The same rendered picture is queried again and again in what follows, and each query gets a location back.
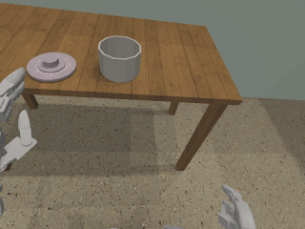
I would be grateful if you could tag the lid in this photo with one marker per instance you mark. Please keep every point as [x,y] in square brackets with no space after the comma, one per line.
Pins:
[66,67]

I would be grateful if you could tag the knob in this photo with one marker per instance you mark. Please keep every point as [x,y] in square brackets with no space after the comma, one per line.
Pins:
[50,60]

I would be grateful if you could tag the robot left hand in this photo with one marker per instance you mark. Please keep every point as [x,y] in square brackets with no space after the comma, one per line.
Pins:
[10,89]

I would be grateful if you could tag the pot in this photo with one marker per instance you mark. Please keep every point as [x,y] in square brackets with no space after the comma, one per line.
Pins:
[119,58]

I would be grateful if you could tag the robot right hand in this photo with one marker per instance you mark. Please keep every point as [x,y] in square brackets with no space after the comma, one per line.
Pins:
[235,216]

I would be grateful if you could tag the table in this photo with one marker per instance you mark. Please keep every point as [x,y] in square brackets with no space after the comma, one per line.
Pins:
[179,62]

